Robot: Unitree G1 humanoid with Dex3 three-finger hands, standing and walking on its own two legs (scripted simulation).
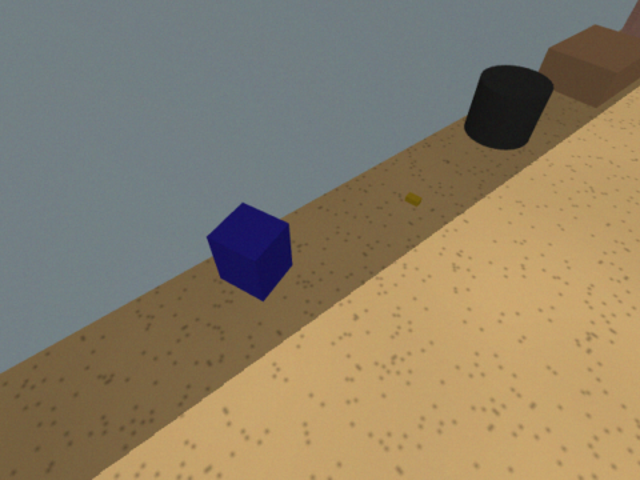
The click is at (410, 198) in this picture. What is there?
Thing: small brick
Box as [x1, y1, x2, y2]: [405, 192, 421, 206]
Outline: 409,192 406,195 405,200 416,206 420,202 421,198
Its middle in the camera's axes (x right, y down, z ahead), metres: +0.45 -0.17 +1.79
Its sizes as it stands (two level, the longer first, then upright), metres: 0.065 0.038 0.029
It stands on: the floor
